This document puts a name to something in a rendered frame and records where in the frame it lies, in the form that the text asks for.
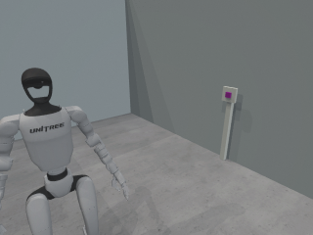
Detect left robot upper arm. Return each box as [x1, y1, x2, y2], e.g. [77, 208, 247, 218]
[65, 106, 100, 148]

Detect left robot forearm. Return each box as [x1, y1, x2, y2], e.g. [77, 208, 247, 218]
[94, 133, 119, 174]

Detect button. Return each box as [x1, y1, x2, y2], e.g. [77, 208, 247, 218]
[225, 92, 232, 98]

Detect robot left thigh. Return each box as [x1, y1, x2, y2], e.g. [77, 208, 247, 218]
[73, 174, 99, 235]

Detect right robot upper arm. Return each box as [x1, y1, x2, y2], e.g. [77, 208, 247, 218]
[0, 114, 20, 171]

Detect left robot hand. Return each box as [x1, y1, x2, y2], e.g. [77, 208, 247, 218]
[112, 170, 129, 201]

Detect robot torso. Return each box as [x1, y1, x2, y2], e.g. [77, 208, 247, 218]
[19, 104, 75, 200]

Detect panel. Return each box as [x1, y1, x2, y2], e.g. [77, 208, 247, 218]
[219, 86, 238, 161]

